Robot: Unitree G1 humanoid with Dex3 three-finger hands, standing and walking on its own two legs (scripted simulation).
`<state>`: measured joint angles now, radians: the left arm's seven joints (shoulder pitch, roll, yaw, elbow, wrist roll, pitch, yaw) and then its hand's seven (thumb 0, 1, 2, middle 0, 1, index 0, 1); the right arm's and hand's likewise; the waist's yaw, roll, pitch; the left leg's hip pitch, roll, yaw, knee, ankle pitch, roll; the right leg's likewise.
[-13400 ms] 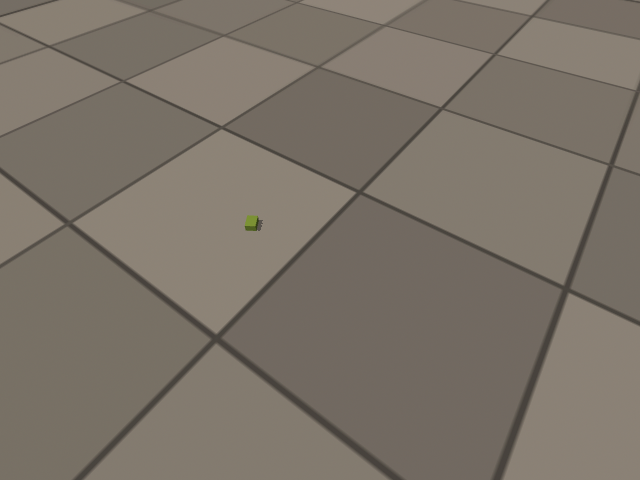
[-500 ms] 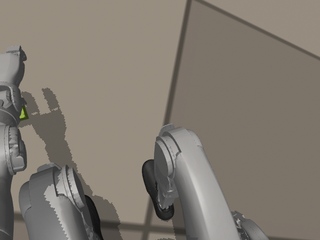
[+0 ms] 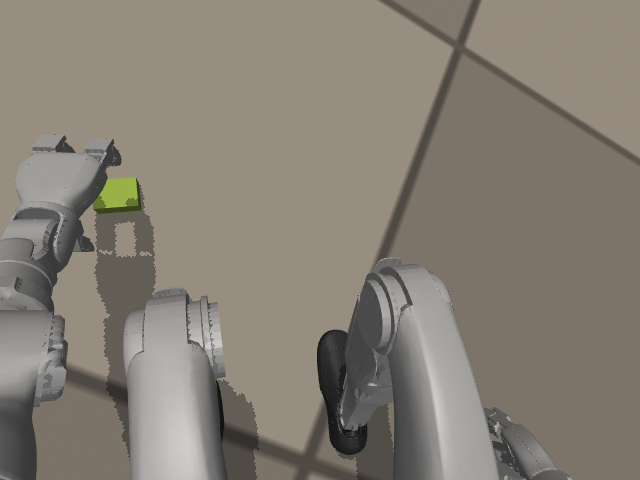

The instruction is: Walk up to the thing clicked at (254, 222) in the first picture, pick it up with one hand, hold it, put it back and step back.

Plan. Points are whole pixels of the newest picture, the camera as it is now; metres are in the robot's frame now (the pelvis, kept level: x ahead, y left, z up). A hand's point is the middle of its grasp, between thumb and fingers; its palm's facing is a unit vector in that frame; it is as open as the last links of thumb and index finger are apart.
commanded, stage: close in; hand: left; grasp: from above
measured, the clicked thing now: (117, 195) +0.49 +0.25 -0.30
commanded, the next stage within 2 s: rest palm in 0.04 s
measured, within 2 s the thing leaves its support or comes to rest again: neither
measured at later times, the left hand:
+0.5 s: hand (116, 198) +0.47 +0.24 -0.25, palm faces -0.53 -0.12 -0.84, open 13.9 cm
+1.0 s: hand (116, 195) +0.48 +0.24 -0.28, palm faces -0.45 -0.11 -0.88, open 13.8 cm
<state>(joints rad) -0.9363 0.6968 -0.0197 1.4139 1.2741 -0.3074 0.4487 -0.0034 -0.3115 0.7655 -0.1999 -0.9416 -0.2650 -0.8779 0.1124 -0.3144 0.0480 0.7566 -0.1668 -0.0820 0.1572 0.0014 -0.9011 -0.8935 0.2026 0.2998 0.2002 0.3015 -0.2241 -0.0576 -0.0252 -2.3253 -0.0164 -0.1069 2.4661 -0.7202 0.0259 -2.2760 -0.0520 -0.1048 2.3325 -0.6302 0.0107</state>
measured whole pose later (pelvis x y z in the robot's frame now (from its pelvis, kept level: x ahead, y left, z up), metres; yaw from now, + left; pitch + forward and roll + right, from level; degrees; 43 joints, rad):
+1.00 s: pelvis +0.00 +0.00 -0.02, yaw -6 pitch +30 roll -14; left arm -1.12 0.96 0.12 1.81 1.35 -0.20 0.67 0.00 -0.43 0.89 -0.08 -1.02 -0.13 -0.97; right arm 0.10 -0.36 0.26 0.66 -0.26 -0.28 0.32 0.00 -0.90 -0.90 0.20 0.30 0.20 0.30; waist -0.42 -0.13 0.15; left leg -2.35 0.00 -0.20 2.57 -0.76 0.03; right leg -2.28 -0.02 -0.18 2.36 -0.61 0.03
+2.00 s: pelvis +0.00 +0.01 -0.01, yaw -8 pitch +28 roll -16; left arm -1.14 1.01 0.05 1.82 1.27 -0.20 0.68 0.00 -0.36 0.87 -0.12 -1.05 -0.19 -1.00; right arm 0.09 -0.38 0.32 0.62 -0.26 -0.31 0.33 0.00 -0.90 -0.90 0.20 0.30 0.20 0.30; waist -0.43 -0.16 0.22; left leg -2.32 0.01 -0.24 2.56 -0.76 0.03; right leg -2.24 0.00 -0.21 2.32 -0.60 0.04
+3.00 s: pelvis +0.00 +0.01 -0.01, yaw -7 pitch +29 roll -16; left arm -1.09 0.98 0.06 1.74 1.26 -0.20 0.65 0.00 0.31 0.37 -0.55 -0.50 -0.69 -0.48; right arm 0.13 -0.37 0.31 0.59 -0.24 -0.26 0.30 0.00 -0.90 -0.90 0.20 0.30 0.20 0.30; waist -0.42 -0.13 0.19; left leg -2.32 0.01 -0.23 2.54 -0.75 0.03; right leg -2.24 0.00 -0.21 2.30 -0.60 0.03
